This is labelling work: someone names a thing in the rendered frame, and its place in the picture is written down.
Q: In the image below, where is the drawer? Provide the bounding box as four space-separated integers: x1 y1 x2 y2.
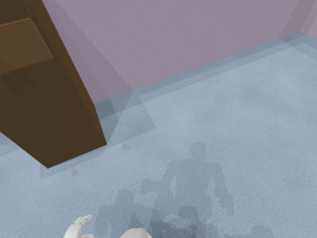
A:
0 17 53 73

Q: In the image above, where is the robot left hand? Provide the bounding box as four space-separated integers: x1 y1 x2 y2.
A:
63 214 94 238

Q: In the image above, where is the robot left thigh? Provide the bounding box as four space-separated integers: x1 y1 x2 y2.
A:
120 228 153 238

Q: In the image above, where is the cabinet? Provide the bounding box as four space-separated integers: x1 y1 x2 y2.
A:
0 0 107 169

